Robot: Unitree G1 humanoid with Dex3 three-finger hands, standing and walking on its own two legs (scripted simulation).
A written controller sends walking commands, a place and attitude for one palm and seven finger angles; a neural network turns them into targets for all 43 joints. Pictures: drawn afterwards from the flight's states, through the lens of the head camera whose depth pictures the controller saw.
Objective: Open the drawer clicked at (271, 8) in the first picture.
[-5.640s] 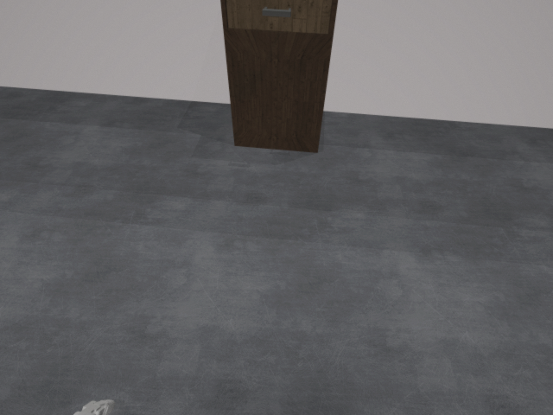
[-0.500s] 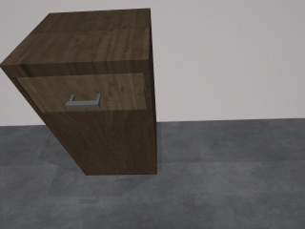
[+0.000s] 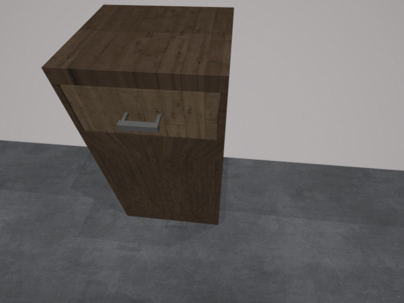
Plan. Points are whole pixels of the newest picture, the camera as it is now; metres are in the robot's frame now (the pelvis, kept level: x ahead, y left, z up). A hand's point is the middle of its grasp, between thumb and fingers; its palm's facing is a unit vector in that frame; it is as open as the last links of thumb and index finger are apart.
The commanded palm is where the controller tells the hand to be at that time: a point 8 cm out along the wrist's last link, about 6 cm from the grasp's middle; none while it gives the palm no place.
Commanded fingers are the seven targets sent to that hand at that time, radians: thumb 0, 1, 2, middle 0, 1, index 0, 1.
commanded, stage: come to a stop and stand still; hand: left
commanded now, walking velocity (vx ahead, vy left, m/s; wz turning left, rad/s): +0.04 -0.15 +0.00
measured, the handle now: (140, 121) +0.58 +0.26 -0.02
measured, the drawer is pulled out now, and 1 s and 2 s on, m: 0.00 0.00 0.00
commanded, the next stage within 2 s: look again from close up in 0.70 s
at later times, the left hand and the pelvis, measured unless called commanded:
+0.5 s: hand out of the picture +0.07 +0.19 -0.18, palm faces +0.03 -0.98 -0.22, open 7.3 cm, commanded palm none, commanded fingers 0.00 0.90 0.90 -0.20 -0.30 -0.20 -0.30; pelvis +0.04 +0.01 -0.01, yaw +0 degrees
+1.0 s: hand out of the picture +0.02 +0.19 -0.19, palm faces +0.03 -0.98 -0.19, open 7.3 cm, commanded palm none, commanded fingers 0.00 0.90 0.90 -0.20 -0.30 -0.20 -0.30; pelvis +0.03 +0.03 -0.01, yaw +0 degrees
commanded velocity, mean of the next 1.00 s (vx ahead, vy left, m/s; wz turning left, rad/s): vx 0.00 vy -0.02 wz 0.00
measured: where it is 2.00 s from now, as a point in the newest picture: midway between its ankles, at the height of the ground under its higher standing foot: outside the picture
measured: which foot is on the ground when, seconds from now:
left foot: up 0.00-0.02, down 0.04-1.00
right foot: down 0.00-0.04, up 0.06-0.28, down 0.30-1.00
